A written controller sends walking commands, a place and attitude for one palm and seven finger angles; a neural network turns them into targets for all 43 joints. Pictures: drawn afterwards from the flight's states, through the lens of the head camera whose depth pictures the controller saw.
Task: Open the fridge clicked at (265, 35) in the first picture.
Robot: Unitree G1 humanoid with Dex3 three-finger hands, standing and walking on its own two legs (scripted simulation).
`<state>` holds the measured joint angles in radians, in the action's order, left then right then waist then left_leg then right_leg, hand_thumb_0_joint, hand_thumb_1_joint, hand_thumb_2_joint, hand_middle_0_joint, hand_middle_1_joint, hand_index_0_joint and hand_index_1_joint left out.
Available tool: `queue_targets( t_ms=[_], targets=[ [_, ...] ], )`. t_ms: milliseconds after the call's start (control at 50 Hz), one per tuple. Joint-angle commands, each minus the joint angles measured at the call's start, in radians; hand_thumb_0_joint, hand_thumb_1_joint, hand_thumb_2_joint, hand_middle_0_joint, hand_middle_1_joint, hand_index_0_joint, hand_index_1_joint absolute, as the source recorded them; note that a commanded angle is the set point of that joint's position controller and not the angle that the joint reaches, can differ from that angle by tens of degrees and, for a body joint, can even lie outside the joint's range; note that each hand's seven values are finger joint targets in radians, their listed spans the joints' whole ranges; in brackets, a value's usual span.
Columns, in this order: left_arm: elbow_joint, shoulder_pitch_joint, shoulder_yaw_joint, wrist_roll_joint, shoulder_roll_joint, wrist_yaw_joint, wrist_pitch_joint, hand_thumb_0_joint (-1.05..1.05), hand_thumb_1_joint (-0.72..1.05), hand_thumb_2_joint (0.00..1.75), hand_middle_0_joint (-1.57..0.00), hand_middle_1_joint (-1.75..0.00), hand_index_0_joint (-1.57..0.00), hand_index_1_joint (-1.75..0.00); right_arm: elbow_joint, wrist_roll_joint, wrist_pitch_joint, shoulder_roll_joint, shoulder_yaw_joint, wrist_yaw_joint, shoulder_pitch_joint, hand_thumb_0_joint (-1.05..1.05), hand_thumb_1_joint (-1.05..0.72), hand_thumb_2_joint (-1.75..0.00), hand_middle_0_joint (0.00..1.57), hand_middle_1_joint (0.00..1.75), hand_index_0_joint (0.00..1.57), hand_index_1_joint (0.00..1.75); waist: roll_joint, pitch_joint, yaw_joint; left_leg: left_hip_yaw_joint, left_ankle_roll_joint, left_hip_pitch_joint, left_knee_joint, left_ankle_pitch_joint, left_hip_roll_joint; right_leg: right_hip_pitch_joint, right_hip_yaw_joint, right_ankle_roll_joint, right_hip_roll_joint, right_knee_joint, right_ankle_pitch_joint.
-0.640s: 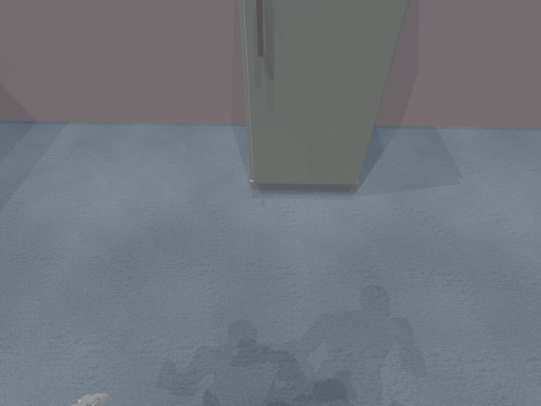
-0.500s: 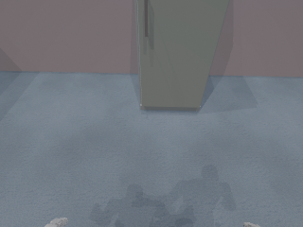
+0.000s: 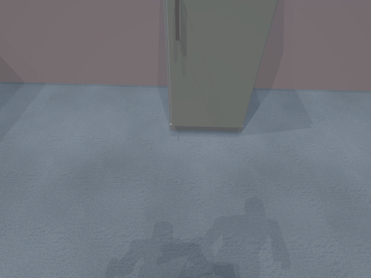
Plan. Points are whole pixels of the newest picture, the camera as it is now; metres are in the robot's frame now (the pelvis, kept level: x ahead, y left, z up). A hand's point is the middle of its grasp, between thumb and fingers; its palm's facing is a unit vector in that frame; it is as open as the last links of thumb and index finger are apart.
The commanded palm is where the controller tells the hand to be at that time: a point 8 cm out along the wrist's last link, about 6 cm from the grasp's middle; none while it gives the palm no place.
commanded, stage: stand and wait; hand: left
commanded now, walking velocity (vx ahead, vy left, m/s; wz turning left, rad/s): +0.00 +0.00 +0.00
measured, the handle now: (177, 14) +1.21 +0.12 +0.09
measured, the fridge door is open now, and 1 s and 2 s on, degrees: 0 0 0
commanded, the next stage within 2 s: look at it before walking up in 0.18 s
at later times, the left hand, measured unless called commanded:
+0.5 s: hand out of the picture +0.06 +0.25 -0.15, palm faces -0.03 -0.94 -0.33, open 7.4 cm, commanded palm none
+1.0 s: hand out of the picture +0.06 +0.25 -0.16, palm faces -0.03 -0.94 -0.33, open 7.4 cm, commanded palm none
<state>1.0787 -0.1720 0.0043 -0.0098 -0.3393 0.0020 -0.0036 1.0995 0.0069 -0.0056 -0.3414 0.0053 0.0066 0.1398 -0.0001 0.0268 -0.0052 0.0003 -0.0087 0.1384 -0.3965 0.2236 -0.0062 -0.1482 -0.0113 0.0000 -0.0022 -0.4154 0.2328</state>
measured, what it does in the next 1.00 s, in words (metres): stands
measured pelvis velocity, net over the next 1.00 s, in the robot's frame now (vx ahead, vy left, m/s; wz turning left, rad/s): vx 0.00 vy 0.00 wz -0.01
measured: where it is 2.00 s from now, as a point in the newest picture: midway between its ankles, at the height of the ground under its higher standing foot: (190, 262)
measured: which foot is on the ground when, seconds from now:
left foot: down 0.00-1.00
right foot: down 0.00-1.00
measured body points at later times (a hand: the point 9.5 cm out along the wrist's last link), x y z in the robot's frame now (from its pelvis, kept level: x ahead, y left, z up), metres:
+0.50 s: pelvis -0.01 +0.00 +0.00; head -0.01 +0.00 +0.45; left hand +0.06 +0.30 -0.13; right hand +0.06 -0.29 -0.13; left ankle +0.00 +0.13 -0.74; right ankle +0.00 -0.12 -0.74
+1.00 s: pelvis +0.00 +0.00 +0.00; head +0.00 +0.00 +0.45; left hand +0.06 +0.30 -0.13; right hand +0.07 -0.29 -0.13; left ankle +0.00 +0.13 -0.74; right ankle +0.00 -0.12 -0.74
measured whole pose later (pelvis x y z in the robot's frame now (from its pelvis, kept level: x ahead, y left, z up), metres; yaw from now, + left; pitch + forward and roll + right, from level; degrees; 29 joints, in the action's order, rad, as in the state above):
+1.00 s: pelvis +0.00 +0.00 +0.00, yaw +0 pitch -2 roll +0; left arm 1.09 -0.16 0.01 -0.01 -0.33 0.00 0.00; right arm 1.12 0.00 -0.01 -0.33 0.01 0.00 0.12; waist 0.00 0.02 -0.01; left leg 0.01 0.00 0.13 -0.36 0.20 0.00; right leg -0.14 -0.02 0.01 0.00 -0.37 0.20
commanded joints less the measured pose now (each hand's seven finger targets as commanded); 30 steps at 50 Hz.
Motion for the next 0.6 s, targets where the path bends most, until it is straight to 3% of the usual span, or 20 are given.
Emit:
queue_targets(
  t_ms=[0, 160, 580],
  targets=[
    [-0.064, 0.057, -0.035, 0.001, -0.206, -0.014, 0.028, 0.00, 0.90, 0.90, -0.20, -0.30, -0.20, -0.30, -0.067, 0.002, -0.029, -0.196, -0.042, 0.009, -0.064, 0.00, -0.90, -0.90, 0.20, 0.30, 0.20, 0.30, 0.009, -0.052, 0.003, -0.087, 0.036, -0.010, 0.067, -0.135, -0.108, -0.012, -0.101, -0.035, -0.118, 0.086, -0.129],
    [-0.058, 0.060, -0.034, -0.001, -0.206, -0.014, 0.028, 0.00, 0.90, 0.90, -0.20, -0.30, -0.20, -0.30, -0.054, 0.003, -0.028, -0.197, -0.041, 0.006, -0.055, 0.00, -0.90, -0.90, 0.20, 0.30, 0.20, 0.30, 0.008, -0.029, 0.003, -0.091, 0.034, 0.004, 0.083, -0.091, -0.108, -0.034, -0.110, -0.033, -0.114, 0.105, -0.063],
    [-0.055, 0.055, -0.033, -0.004, -0.198, -0.013, 0.029, 0.00, 0.90, 0.90, -0.20, -0.30, -0.20, -0.30, -0.049, 0.001, -0.030, -0.193, -0.042, 0.004, -0.045, 0.00, -0.90, -0.90, 0.20, 0.30, 0.20, 0.30, 0.013, -0.033, 0.006, -0.093, 0.034, -0.001, 0.092, -0.096, -0.110, -0.038, -0.111, -0.029, -0.112, 0.109, -0.075]
  ],
)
